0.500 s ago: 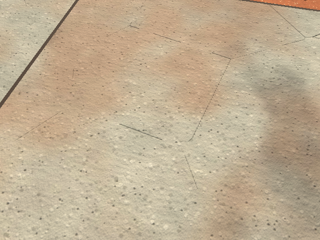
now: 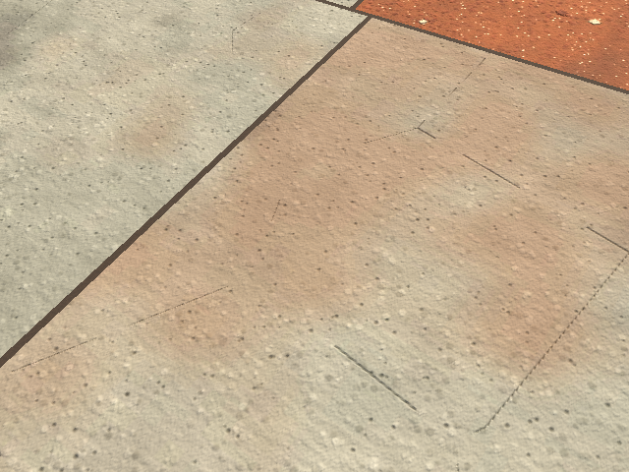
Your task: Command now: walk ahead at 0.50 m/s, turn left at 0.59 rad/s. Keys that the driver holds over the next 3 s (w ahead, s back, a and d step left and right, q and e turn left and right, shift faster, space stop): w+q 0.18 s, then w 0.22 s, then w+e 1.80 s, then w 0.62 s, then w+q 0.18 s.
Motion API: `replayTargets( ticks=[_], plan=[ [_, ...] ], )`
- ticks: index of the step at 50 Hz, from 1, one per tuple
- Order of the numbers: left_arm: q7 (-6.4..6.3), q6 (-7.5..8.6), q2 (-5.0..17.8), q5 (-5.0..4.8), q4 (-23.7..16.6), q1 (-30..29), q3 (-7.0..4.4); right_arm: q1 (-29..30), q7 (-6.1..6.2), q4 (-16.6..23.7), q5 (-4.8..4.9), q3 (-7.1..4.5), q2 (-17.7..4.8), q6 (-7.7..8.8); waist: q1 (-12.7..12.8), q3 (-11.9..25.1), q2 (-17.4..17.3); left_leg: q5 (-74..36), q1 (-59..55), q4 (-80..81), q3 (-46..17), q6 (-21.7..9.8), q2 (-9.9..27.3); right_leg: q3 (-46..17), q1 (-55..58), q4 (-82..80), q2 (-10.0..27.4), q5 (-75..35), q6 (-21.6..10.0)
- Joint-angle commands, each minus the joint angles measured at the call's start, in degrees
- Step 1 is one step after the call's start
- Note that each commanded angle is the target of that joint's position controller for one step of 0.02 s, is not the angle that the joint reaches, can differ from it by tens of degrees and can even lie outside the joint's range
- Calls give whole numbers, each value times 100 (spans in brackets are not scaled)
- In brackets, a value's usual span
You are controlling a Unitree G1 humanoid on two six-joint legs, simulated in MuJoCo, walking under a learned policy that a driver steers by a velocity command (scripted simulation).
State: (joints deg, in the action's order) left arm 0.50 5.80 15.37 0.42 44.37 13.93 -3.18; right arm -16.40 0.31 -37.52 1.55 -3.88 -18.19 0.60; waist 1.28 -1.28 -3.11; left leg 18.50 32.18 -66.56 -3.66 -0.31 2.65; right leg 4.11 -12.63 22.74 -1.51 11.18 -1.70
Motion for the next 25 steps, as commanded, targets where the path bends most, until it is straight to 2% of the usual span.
replayTargets(
  ticks=[1, 4, 7, 11, 13, 14, 15, 16, 17, 18, 19, 20, 21, 22, 23, 25],
  plan=[
    [-27, 112, 800, -15, -196, -68, -207, 184, -18, 551, -19, -73, -235, 36, -6, -28, 813, -440, 967, 327, -248, 77, 404, -1221, 636, -1357, 1649, -819, -950],
    [-38, 72, 927, -17, -95, -64, -239, 460, -76, 606, -23, -41, -178, 72, 59, -46, 709, -1226, 1021, 1154, -140, 108, 406, -609, 861, -1391, 1591, -1392, -902],
    [-62, 9, 1038, -47, 13, 59, -246, 1033, -193, 728, -26, 18, -51, 141, 281, -196, 650, -1928, 771, 2145, 187, 38, 319, -62, 977, -1376, 1498, -1587, -758],
    [-48, -112, 1204, -160, 233, 455, -280, 1594, -328, 970, 0, 49, 8, 170, 415, -392, 604, -1651, 592, 2912, 463, -184, 161, 174, 1469, -1233, 1710, -2020, -685],
    [-47, -175, 1344, -221, 297, 491, -311, 1513, -349, 1020, -34, -13, -122, 177, 211, -264, 715, -1094, 148, 3142, 647, -409, -108, 292, 1729, -801, 1799, -3445, -632],
    [-61, -202, 1444, -243, 314, 480, -335, 1243, -338, 975, -69, -86, -263, 167, -9, -33, 824, -852, -342, 3223, 766, -541, -303, 377, 1814, -325, 1800, -4407, -585],
    [-75, -238, 1474, -250, 328, 416, -327, 567, -311, 798, -85, -214, -479, 151, -458, 366, 786, -1015, -1314, 3520, 860, -713, -512, 540, 1683, 541, 1690, -4989, -476],
    [-99, -231, 1325, -216, 320, 432, -254, -316, -227, 535, -74, -373, -766, 116, -908, 829, 655, -1421, -2817, 3699, 718, -880, -555, 687, 908, 1685, 1491, -4590, -300],
    [-79, -170, 804, -1, 109, 587, -71, -1033, -104, 384, -101, -493, -1303, 63, -963, 1524, -390, -1565, -4840, 3571, -1216, -1362, 757, 761, -1025, 3709, 1007, -1560, -24],
    [-5, -27, 543, -44, 56, 950, 67, -846, -127, 489, -75, -437, -1440, 122, -558, 2453, -1167, -934, -5651, 4516, -4076, -2299, 1959, -200, -2374, 5356, 75, 2224, 175],
    [57, 62, 1133, -255, 7, 401, -102, -723, -185, 484, -105, -296, -938, 184, -836, 2121, -395, -692, -5311, 4742, -3566, -2033, 1815, -879, -2873, 5633, 394, 1989, 133],
    [78, 110, 1091, -363, -171, -41, -83, -480, -196, 425, -116, -237, -791, 233, -742, 1256, -329, -1006, -4494, 4791, -2595, -1801, 1552, -756, -3056, 5425, 604, 1605, 55],
    [39, 107, 956, -290, -128, -111, -59, -126, -204, 366, -112, -187, -632, 272, -481, 782, 89, -1489, -3686, 4888, -1903, -1579, 1299, -721, -2894, 4936, 863, 1173, 48],
    [19, 51, 969, -200, -56, -56, -89, 119, -204, 369, -146, -123, -418, 321, -311, 569, 26, -1941, -3140, 5041, -1452, -1480, 1132, -751, -2597, 4586, 1013, 896, 81],
    [33, -34, 909, -195, 36, 156, -88, 258, -197, 364, -190, -97, -349, 361, -149, 486, -59, -2057, -2741, 5260, -1183, -1446, 1040, -789, -2256, 4491, 1081, 668, 125],
    [28, -182, 697, -188, 157, 391, -62, 310, -184, 236, -199, -117, -376, 476, -7, 406, -30, -2261, -2364, 5602, -798, -1499, 1044, -776, -2071, 4314, 1077, 389, 243]
  ],
)
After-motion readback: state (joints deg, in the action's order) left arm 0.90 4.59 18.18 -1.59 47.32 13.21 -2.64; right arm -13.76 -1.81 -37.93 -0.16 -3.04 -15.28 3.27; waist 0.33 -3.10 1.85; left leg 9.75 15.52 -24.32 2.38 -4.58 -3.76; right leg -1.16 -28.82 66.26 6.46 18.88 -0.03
